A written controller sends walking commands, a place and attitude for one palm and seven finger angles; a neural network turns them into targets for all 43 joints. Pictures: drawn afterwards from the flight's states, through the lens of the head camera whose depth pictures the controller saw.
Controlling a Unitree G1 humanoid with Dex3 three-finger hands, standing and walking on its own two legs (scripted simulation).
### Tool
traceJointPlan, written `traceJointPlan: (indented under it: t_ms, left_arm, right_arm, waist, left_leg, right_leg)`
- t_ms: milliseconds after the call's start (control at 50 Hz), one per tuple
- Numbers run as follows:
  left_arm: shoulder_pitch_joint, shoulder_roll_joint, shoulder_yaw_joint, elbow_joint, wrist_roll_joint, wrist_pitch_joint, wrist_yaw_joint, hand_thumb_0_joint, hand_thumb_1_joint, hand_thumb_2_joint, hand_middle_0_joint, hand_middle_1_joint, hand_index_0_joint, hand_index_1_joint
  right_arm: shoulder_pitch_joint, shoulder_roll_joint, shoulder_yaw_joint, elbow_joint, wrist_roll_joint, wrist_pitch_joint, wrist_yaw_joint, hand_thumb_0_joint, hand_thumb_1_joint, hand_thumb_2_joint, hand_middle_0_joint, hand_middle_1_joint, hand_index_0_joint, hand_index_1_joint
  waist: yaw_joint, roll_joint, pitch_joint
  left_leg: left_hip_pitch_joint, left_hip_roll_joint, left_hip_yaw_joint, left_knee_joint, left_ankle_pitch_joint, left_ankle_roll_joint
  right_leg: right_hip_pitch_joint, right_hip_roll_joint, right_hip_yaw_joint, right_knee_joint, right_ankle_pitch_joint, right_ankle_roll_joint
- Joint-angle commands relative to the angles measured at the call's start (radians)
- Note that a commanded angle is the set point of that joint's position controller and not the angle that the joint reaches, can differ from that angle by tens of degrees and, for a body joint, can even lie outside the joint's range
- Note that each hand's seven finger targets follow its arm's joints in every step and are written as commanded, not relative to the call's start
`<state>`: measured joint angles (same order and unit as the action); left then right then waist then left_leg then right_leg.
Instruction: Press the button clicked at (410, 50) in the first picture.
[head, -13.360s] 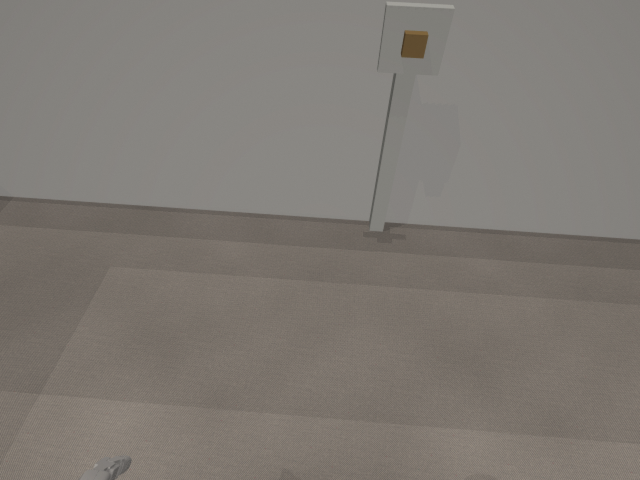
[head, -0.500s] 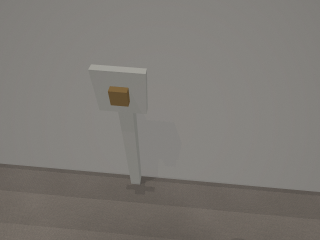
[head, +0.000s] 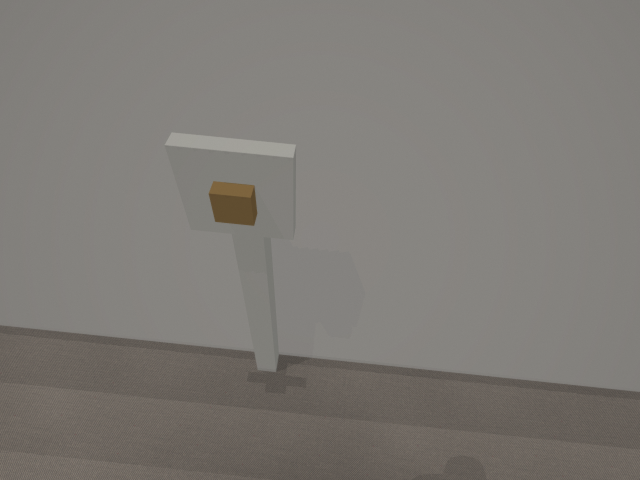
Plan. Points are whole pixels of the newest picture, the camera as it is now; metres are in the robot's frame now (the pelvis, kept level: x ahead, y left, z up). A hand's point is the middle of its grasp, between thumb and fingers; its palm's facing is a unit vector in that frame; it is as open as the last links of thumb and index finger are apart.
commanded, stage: come to a stop and stand still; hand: left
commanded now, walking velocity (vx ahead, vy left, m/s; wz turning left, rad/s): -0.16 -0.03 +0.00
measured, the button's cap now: (234, 202) +0.49 +0.17 +0.04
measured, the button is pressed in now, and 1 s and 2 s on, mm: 0 0 0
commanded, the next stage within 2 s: look again from close up in 1.58 s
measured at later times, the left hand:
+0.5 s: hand out of the picture +0.00 +0.16 -0.16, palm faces +0.00 -0.97 -0.26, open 7.4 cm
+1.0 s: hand out of the picture -0.05 +0.11 -0.17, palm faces +0.00 -0.98 -0.18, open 7.4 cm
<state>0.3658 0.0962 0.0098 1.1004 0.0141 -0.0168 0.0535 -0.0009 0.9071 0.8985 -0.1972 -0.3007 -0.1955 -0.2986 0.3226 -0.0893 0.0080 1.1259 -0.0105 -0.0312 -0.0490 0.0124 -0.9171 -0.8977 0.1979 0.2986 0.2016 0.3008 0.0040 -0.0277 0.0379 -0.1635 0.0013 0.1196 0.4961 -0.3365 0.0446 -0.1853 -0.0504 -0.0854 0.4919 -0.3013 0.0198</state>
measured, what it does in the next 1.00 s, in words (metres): shifts its weight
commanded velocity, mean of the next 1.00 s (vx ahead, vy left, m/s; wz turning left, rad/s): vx -0.01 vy -0.01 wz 0.00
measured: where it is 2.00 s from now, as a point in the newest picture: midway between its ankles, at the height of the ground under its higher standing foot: outside the picture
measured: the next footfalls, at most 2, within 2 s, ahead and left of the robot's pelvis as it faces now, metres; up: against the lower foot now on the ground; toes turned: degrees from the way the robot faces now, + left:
none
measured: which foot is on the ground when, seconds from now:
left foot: down 0.00-1.00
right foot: down 0.00-1.00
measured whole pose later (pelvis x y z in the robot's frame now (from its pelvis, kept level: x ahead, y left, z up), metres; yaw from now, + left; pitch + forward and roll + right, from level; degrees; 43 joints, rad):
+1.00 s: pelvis -0.04 -0.05 +0.00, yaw +0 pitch +0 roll +0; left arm 0.29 0.14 -0.02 1.12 0.01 -0.02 0.03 0.00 0.91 0.90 -0.20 -0.30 -0.20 -0.30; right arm 0.36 -0.14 0.02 1.14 -0.02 -0.01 -0.02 0.01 -0.91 -0.90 0.20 0.30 0.20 0.30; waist -0.01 0.01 0.04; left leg -0.20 0.06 0.10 0.45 -0.25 -0.02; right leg -0.22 0.01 -0.11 0.46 -0.24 -0.06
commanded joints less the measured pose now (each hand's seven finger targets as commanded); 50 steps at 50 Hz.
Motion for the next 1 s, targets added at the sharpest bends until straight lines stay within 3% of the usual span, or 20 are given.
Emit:
traceJointPlan:
  t_ms: [0,60,120,160,220,240,260,280,320,360,400,440,500,540,660,760,980]
  left_arm:
    - [0.077,0.100,0.028,-0.056,0.000,0.000,0.010,0.000,0.900,0.900,-0.200,-0.300,-0.200,-0.300]
    - [0.044,0.091,0.037,-0.082,0.002,0.009,0.009,0.000,0.900,0.900,-0.200,-0.300,-0.200,-0.300]
    - [0.023,0.080,0.036,-0.090,0.005,0.018,0.004,0.000,0.900,0.900,-0.200,-0.300,-0.200,-0.300]
    - [0.024,0.089,0.039,-0.090,0.008,0.018,0.001,0.000,0.900,0.900,-0.200,-0.300,-0.200,-0.300]
    - [0.018,0.109,0.036,-0.087,0.009,0.011,0.001,0.000,0.900,0.900,-0.200,-0.300,-0.200,-0.300]
    - [0.034,0.182,0.031,-0.074,0.006,0.011,0.030,0.000,0.900,0.900,-0.200,-0.300,-0.200,-0.300]
    - [-0.019,0.191,0.031,-0.136,0.001,0.002,0.023,0.000,0.900,0.900,-0.200,-0.300,-0.200,-0.300]
    - [-0.056,0.176,0.024,-0.144,0.001,0.002,0.013,0.000,0.900,0.900,-0.200,-0.300,-0.200,-0.300]
    - [-0.068,0.165,0.017,-0.153,0.001,0.000,0.003,0.000,0.900,0.900,-0.200,-0.300,-0.200,-0.300]
    - [-0.070,0.171,0.010,-0.148,0.000,0.003,-0.005,0.000,0.900,0.900,-0.200,-0.300,-0.200,-0.300]
    - [-0.080,0.169,0.002,-0.143,0.002,0.004,-0.011,0.000,0.900,0.900,-0.200,-0.300,-0.200,-0.300]
    - [-0.090,0.176,-0.002,-0.139,0.002,0.001,-0.016,0.000,0.900,0.900,-0.200,-0.300,-0.200,-0.300]
    - [-0.093,0.189,0.000,-0.137,0.001,0.003,-0.018,0.000,0.900,0.900,-0.200,-0.300,-0.200,-0.300]
    - [-0.089,0.191,0.002,-0.136,0.001,0.002,-0.020,0.000,0.900,0.900,-0.200,-0.300,-0.200,-0.300]
    - [-0.076,0.193,0.001,-0.113,-0.002,-0.008,-0.024,0.000,0.900,0.900,-0.200,-0.300,-0.200,-0.300]
    - [-0.065,0.187,0.000,-0.082,-0.004,-0.011,-0.026,0.000,0.900,0.900,-0.200,-0.300,-0.200,-0.300]
    - [-0.027,0.153,-0.007,-0.013,-0.007,-0.022,-0.023,0.000,0.900,0.900,-0.200,-0.300,-0.200,-0.300]
  right_arm:
    - [0.107,-0.130,-0.042,-0.036,0.010,0.000,-0.011,0.000,-0.900,-0.900,0.200,0.300,0.200,0.300]
    - [0.092,-0.144,-0.055,-0.047,0.005,0.007,-0.011,0.000,-0.900,-0.900,0.200,0.300,0.200,0.300]
    - [0.067,-0.144,-0.059,-0.057,0.000,0.010,-0.009,0.000,-0.900,-0.900,0.200,0.300,0.200,0.300]
    - [0.047,-0.146,-0.061,-0.062,-0.002,0.011,-0.007,0.000,-0.900,-0.900,0.200,0.300,0.200,0.300]
    - [0.028,-0.127,-0.056,-0.068,-0.003,0.011,0.002,0.000,-0.900,-0.900,0.200,0.300,0.200,0.300]
    - [-0.057,-0.226,-0.069,-0.150,0.019,0.011,0.012,0.000,-0.900,-0.900,0.200,0.300,0.200,0.300]
    - [0.000,-0.177,-0.062,-0.168,0.004,0.017,0.024,0.000,-0.900,-0.900,0.200,0.300,0.200,0.300]
    - [-0.013,-0.151,-0.053,-0.160,0.000,0.016,0.025,0.000,-0.900,-0.900,0.200,0.300,0.200,0.300]
    - [0.006,-0.159,-0.043,-0.165,-0.011,0.011,0.032,0.000,-0.900,-0.900,0.200,0.300,0.200,0.300]
    - [-0.023,-0.167,-0.037,-0.172,-0.008,0.013,0.032,0.000,-0.900,-0.900,0.200,0.300,0.200,0.300]
    - [-0.029,-0.170,-0.033,-0.181,-0.006,0.017,0.034,0.000,-0.900,-0.900,0.200,0.300,0.200,0.300]
    - [-0.015,-0.169,-0.029,-0.174,-0.009,0.022,0.038,0.000,-0.900,-0.900,0.200,0.300,0.200,0.300]
    - [0.012,-0.170,-0.025,-0.159,-0.012,0.027,0.041,0.000,-0.900,-0.900,0.200,0.300,0.200,0.300]
    - [0.023,-0.171,-0.023,-0.150,-0.014,0.027,0.041,0.000,-0.900,-0.900,0.200,0.300,0.200,0.300]
    - [0.044,-0.158,-0.014,-0.116,-0.011,0.020,0.039,0.000,-0.900,-0.900,0.200,0.300,0.200,0.300]
    - [0.063,-0.144,-0.008,-0.077,-0.009,0.017,0.036,0.000,-0.900,-0.900,0.200,0.300,0.200,0.300]
    - [0.086,-0.117,-0.002,-0.016,-0.004,0.003,0.023,0.000,-0.900,-0.900,0.200,0.300,0.200,0.300]
  waist:
    - [-0.004,0.090,-0.059]
    - [-0.007,0.086,-0.062]
    - [-0.003,0.104,-0.036]
    - [0.005,0.096,-0.048]
    - [0.003,-0.002,-0.067]
    - [0.011,-0.036,-0.067]
    - [-0.021,-0.022,-0.107]
    - [-0.022,0.025,-0.073]
    - [-0.017,0.138,-0.061]
    - [-0.007,0.109,-0.014]
    - [-0.008,0.023,0.053]
    - [-0.015,-0.033,0.094]
    - [-0.023,-0.044,0.114]
    - [-0.022,-0.017,0.094]
    - [-0.018,-0.019,0.041]
    - [-0.012,0.000,0.047]
    - [-0.005,0.029,0.008]
  left_leg:
    - [0.112,0.165,-0.113,-0.020,0.980,0.016]
    - [0.141,0.190,-0.134,-0.024,1.015,0.036]
    - [0.125,0.214,-0.156,-0.049,0.946,0.061]
    - [0.088,0.202,-0.151,-0.043,0.842,0.053]
    - [0.006,0.141,-0.111,-0.036,0.579,0.013]
    - [0.009,0.170,-0.088,0.111,0.654,-0.025]
    - [-0.050,0.121,-0.098,0.062,0.276,-0.025]
    - [-0.044,0.113,-0.102,0.000,0.192,-0.018]
    - [-0.062,0.144,-0.145,-0.055,0.238,0.006]
    - [-0.090,0.145,-0.148,-0.095,0.166,0.011]
    - [-0.132,0.124,-0.139,-0.121,0.029,0.004]
    - [-0.129,0.101,-0.123,-0.125,-0.024,-0.004]
    - [-0.113,0.085,-0.107,-0.125,-0.055,-0.010]
    - [-0.098,0.085,-0.102,-0.127,-0.051,-0.010]
    - [-0.075,0.082,-0.088,-0.107,0.013,-0.017]
    - [-0.089,0.088,-0.087,-0.113,0.022,-0.024]
    - [-0.060,0.107,-0.090,-0.122,0.146,-0.029]
  right_leg:
    - [-0.016,-0.060,0.043,0.040,0.413,-0.030]
    - [-0.060,-0.043,0.034,0.064,0.275,-0.022]
    - [-0.086,-0.027,0.036,0.057,0.127,-0.020]
    - [-0.046,-0.036,0.041,0.032,0.208,-0.026]
    - [0.034,-0.072,0.087,0.020,0.427,-0.046]
    - [-0.034,-0.097,0.110,-0.007,0.581,-0.032]
    - [0.003,-0.117,0.133,0.002,0.363,-0.070]
    - [-0.052,-0.106,0.144,0.008,0.262,-0.080]
    - [-0.062,-0.047,0.096,0.020,0.119,-0.073]
    - [-0.068,-0.031,0.091,-0.003,0.067,-0.068]
    - [-0.096,-0.039,0.121,-0.059,-0.010,-0.068]
    - [-0.136,-0.050,0.148,-0.111,-0.094,-0.071]
    - [-0.188,-0.057,0.172,-0.158,-0.213,-0.074]
    - [-0.182,-0.055,0.173,-0.167,-0.214,-0.072]
    - [-0.137,-0.073,0.187,-0.195,-0.177,-0.079]
    - [-0.112,-0.072,0.177,-0.200,-0.150,-0.081]
    - [-0.019,-0.070,0.138,-0.155,0.109,-0.079]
